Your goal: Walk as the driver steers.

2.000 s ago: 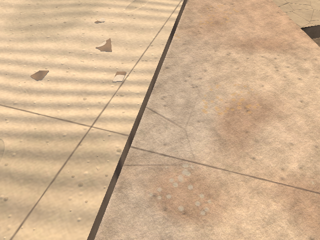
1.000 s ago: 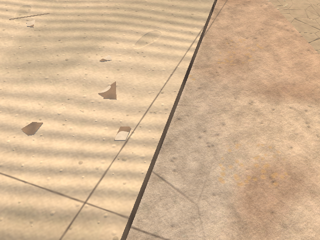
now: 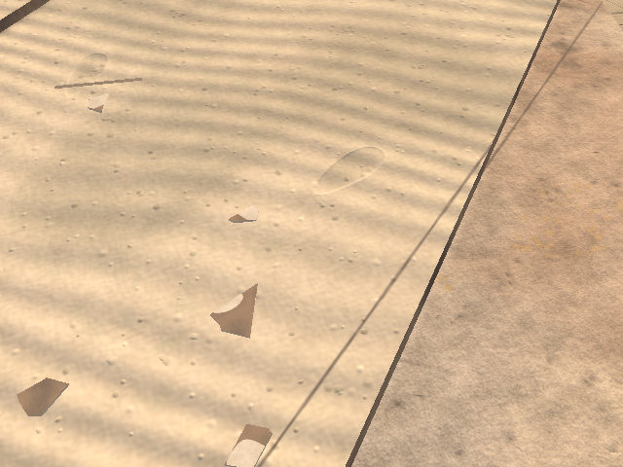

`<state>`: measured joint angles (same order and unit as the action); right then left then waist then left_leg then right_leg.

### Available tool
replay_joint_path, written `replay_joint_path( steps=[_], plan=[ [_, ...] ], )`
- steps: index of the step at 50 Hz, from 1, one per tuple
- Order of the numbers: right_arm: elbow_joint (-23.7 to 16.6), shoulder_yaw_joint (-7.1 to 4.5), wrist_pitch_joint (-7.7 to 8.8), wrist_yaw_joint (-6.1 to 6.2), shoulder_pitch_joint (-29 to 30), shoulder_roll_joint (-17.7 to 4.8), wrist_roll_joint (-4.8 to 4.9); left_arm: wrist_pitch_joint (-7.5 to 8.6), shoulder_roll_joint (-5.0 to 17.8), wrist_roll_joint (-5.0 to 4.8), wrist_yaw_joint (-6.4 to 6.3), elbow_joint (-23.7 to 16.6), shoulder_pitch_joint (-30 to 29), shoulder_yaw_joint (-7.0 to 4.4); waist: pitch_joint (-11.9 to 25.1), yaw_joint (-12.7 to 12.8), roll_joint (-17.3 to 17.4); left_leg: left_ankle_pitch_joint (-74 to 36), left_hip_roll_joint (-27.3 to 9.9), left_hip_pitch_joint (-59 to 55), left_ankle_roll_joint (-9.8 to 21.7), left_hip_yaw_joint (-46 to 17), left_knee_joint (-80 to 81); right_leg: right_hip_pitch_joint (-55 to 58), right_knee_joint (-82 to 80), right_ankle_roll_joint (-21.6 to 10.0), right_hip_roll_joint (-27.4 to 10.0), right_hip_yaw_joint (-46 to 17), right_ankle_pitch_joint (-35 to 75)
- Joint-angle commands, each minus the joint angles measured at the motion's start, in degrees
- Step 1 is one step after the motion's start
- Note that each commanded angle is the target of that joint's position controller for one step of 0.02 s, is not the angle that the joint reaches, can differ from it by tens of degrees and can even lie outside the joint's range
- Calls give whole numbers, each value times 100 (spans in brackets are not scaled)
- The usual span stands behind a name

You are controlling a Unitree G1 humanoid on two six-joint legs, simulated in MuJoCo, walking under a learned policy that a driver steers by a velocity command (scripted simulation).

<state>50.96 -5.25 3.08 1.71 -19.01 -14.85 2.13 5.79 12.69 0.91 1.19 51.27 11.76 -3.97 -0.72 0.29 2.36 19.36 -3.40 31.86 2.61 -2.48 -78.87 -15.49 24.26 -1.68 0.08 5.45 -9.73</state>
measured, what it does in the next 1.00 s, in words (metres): climbs, turning left: left foot 0.09 m higher, then right foot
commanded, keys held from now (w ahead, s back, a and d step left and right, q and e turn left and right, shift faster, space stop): w+q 0.66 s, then w+e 0.06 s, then e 0.28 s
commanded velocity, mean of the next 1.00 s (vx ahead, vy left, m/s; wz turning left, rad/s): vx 0.44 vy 0.00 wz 0.39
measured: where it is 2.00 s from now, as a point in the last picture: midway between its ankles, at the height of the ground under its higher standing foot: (217, 414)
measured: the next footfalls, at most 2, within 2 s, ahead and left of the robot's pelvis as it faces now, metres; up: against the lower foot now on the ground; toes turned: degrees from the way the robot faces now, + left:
left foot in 0.40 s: +0.34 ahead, +0.18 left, +0.09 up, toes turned +20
right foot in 0.94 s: +0.72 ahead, +0.18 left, +0.09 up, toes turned +23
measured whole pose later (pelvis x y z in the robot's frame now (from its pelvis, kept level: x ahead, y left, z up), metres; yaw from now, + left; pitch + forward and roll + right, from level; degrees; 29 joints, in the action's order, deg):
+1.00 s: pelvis +0.52 +0.17 +0.07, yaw +22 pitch +3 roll +0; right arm 44.3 -2.6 3.2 1.8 -19.3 -15.3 -1.3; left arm 6.3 14.6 1.2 3.4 41.3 3.7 -2.3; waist -2.0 -2.5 -0.6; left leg 31.7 5.7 10.3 0.7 -3.1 -54.7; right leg -29.7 27.7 -5.9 4.5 3.0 -1.8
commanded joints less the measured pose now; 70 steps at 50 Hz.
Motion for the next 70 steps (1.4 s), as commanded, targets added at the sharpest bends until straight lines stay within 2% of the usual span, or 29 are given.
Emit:
replay_joint_path(
  steps=[1, 7, 13, 15, 18, 19, 20, 21, 22, 23, 25, 27, 30, 35, 41, 44, 46, 47, 48, 49, 50, 51, 52, 53, 55, 58, 61, 65, 70],
  plan=[
    [-240, -45, -155, 16, -486, 88, 71, 58, 254, 42, 5, 44, 190, 2, -31, -107, -940, -112, -310, 1146, 106, -200, -1310, 600, -1391, -832, -1674, -1322, 361],
    [-956, 136, -323, -48, 601, 278, -48, -137, 298, 73, -190, 394, 713, 126, -478, -103, -430, -208, -321, 3322, -54, -497, -2581, 1016, -1267, -780, -1943, -743, 509],
    [-1781, 402, -187, -233, 1868, 367, -115, -254, 784, 36, -431, 295, 1028, 45, -490, 133, -327, -391, -572, 3203, -195, 301, -336, 1296, -1505, -610, -1794, 197, 1292],
    [-1942, 477, -146, -323, 2141, 511, -101, -303, 922, -59, -455, 297, 1226, 4, -505, 227, -490, 123, -481, 2708, 53, 844, 285, 1462, -1488, -660, -1929, 473, 2447],
    [-1965, 326, -113, -411, 1654, 203, -57, -367, 1341, -121, -420, 89, 947, -70, 235, -282, -1191, 627, 424, 755, 605, 1619, 1331, 1726, -218, -608, -1956, 885, 7781],
    [-1850, 166, -102, -435, 933, -111, -11, -380, 1459, -179, -385, 34, 728, -82, 741, -784, -1460, 275, 792, -397, 821, 1585, 2209, 1799, 795, -556, -1917, 937, 8574],
    [-1630, -86, -141, -398, -3, -636, 2, -310, 1384, -246, -358, -55, 699, -66, 1261, -1231, -1499, -113, 901, -2146, 1071, 886, 3061, 1031, 2214, -359, -1682, 874, 7633],
    [-1497, -360, -132, -315, -313, -1637, -17, -134, 470, -69, -259, -492, 941, 156, 1581, -805, 814, 429, -733, -3914, 2087, -2895, 4579, -1565, 4941, 269, -436, 559, 791],
    [-1480, -303, -70, -252, -486, -1512, -179, 214, 715, -65, -71, -639, 544, 79, 2584, -777, 880, 635, -1459, -4268, 2333, -5565, 6051, -2245, 6049, 133, 217, -1263, -1090],
    [-1364, -109, 43, -306, -355, -1006, -273, 308, 1004, -362, 12, -747, 87, -92, 1661, -681, 244, 441, -1498, -3811, 1887, -4790, 6140, -2819, 6156, 9, 8, -1400, -853],
    [-1235, 27, 180, -394, 86, -463, -160, 292, 576, -234, -78, -900, -309, -3, 371, -272, -470, -514, -1028, -2266, 1458, -3108, 5800, -2865, 5585, -128, -408, -1160, -629],
    [-1330, 93, 239, -363, 519, -187, -213, 108, 652, -222, -137, -925, -37, -56, 301, 162, -136, -1085, -550, -1488, 1280, -1988, 5950, -2186, 5090, -169, -651, -1156, -482],
    [-1216, 48, 271, -248, 47, -379, -149, 34, 515, -84, -119, -1105, -290, -32, 271, 144, -9, -2020, -428, -1865, 1333, -1574, 6471, -2573, 4727, -25, -583, -920, -278],
    [-1091, 122, 74, -77, -425, -289, -154, 16, 357, -36, -31, -1331, -1179, 59, 39, -111, -48, -2025, -83, -2105, 993, -772, 6855, -2735, 2661, 253, -342, -519, 1077],
    [-829, 74, 152, 25, -801, -674, -196, 112, 339, -172, 154, -1512, -2021, 104, -53, -565, 434, -3729, -395, -2933, 493, -387, 6565, -2087, 651, 61, -41, -224, 2218],
    [-819, 55, 127, 66, -522, -760, -233, 148, 648, -147, 288, -1483, -1638, -4, 105, -330, 572, -4864, -604, -3548, 362, -349, 5949, -1816, 329, -241, 66, -290, 1761],
    [-906, 13, 91, 111, -187, -909, -250, 169, 956, -89, 303, -1243, -671, -129, 586, 120, 577, -6356, -504, -3842, 197, -214, 4865, -996, 178, -447, 386, -130, 1431],
    [-989, 11, 68, 97, 77, -976, -260, 169, 1100, -82, 267, -1101, -4, -179, 910, 508, 394, -6134, -253, -3551, 54, -32, 3725, -87, -293, -612, 289, -237, 2093],
    [-1219, 106, 100, 70, 131, -744, -409, 142, 1365, 32, 196, -1077, 598, -191, 1642, 619, -388, -3547, 187, -2183, -78, 58, 1848, 1657, 273, -982, -708, -1388, 3995],
    [-1154, 298, 116, -13, -1165, -43, -461, 127, 1534, 186, 185, -1188, 378, -128, 2413, -218, -1865, 2106, 1052, 121, -605, -198, -272, 3699, 744, -2293, -2334, -3707, 6175],
    [-1026, 244, 157, -105, -1259, -691, -343, 13, 1195, 43, 122, -1310, 263, -128, 3011, 74, -1275, 1551, 824, 225, -528, -793, -776, 3518, 118, -2380, -2212, -4205, 4704],
    [-1205, 158, 128, -134, -498, -991, -222, -104, 989, -77, 54, -1507, -125, -79, 2177, 181, -747, 1200, 573, 534, -517, -686, -727, 2729, -68, -2106, -1867, -3542, 3401],
    [-1348, 154, 87, -94, 73, -994, -264, -222, 870, -157, -1, -1555, -367, -23, 1470, 143, -46, 876, 401, 655, -525, -476, -425, 1749, -394, -1802, -1546, -3076, 2422],
    [-1481, 155, 2, -35, 340, -968, -301, -288, 929, -146, -42, -1613, -442, -2, 1041, 39, 92, 654, 336, 567, -549, -412, -217, 914, -641, -1711, -1391, -2974, 1898],
    [-1602, 174, -144, 47, 250, -780, -316, -328, 1017, -66, -63, -1633, -482, -27, 634, -226, -317, 466, 232, 189, -550, -376, 383, -109, -921, -1595, -992, -2686, 1541],
    [-1601, 242, -183, 192, 152, -517, -355, -329, 1153, -46, -84, -1648, -359, -82, 832, -277, -552, 286, 304, 139, -678, -195, 1211, -332, -712, -1505, -750, -2323, 2593],
    [-1609, 230, -266, 251, 395, -493, -337, -485, 1281, -108, -175, -1729, -303, -133, 1125, -191, -629, -149, 352, 179, -767, -282, 1824, -203, -601, -1261, -636, -2475, 1485],
    [-1740, 211, -291, 235, 911, -469, -275, -651, 1248, -167, -278, -1850, -280, -137, 898, 7, -1024, -372, 432, 139, -735, -391, 2747, -220, -674, -978, -512, -2922, -570],
    [-1711, 150, -108, 124, 1063, -538, -165, -780, 1237, -137, -295, -1918, -88, -180, 851, 186, -1278, -48, 589, -513, -574, -399, 4108, 201, -382, -913, -636, -3496, -244]
  ],
)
